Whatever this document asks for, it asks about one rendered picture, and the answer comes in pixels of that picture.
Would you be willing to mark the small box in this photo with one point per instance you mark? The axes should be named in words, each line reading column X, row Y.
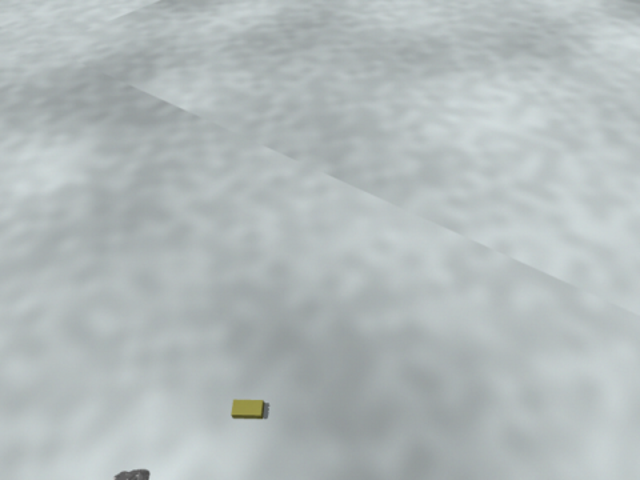
column 248, row 409

